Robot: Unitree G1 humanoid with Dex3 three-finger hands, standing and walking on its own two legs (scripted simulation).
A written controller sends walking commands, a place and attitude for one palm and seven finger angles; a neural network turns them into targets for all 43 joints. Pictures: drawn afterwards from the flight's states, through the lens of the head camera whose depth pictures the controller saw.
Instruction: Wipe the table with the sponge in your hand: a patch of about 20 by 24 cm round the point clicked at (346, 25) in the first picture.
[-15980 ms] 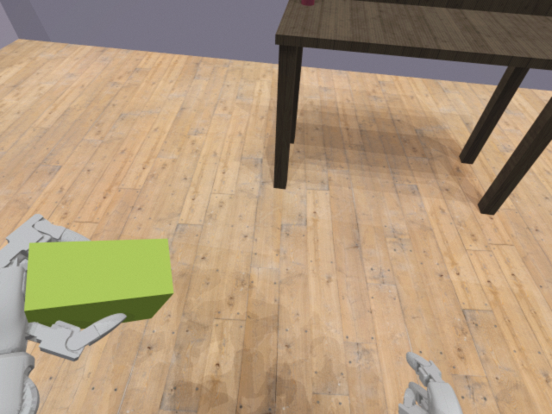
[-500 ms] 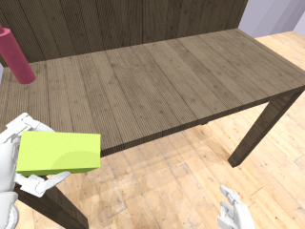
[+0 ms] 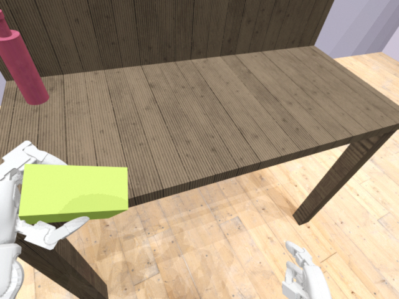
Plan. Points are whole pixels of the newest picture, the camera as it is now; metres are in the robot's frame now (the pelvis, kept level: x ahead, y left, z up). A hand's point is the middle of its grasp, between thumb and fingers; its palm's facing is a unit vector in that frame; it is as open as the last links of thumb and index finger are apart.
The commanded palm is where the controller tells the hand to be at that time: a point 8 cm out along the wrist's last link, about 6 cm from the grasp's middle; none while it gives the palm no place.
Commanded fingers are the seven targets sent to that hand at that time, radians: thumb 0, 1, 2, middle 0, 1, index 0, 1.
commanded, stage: come to a stop and stand still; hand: left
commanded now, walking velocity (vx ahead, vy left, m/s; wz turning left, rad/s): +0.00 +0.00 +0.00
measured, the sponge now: (90, 195) +0.24 +0.20 +0.13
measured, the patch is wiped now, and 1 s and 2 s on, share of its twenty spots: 0.00 0.00 0.00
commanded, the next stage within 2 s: look again from close up in 0.18 s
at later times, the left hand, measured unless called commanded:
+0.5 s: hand (42, 194) +0.22 +0.26 +0.16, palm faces +0.39 -0.86 -0.34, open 10.3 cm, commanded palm +0.16 +0.29 +0.18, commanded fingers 0.00 0.10 1.30 -1.20 -1.60 -1.20 -1.60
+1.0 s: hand (56, 199) +0.21 +0.23 +0.16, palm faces +0.43 -0.70 -0.57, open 10.3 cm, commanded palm +0.17 +0.28 +0.20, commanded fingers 0.00 0.10 1.30 -1.20 -1.60 -1.20 -1.60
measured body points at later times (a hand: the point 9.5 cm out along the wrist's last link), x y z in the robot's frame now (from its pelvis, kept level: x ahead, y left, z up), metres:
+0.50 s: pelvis +0.00 +0.01 +0.00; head +0.02 +0.04 +0.45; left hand +0.19 +0.30 +0.18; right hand +0.19 -0.21 -0.06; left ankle +0.00 +0.07 -0.74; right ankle +0.05 -0.12 -0.74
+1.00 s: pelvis -0.01 -0.03 -0.01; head -0.02 -0.04 +0.44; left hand +0.18 +0.26 +0.19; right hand +0.21 -0.22 -0.09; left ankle +0.00 +0.07 -0.74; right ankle +0.05 -0.12 -0.74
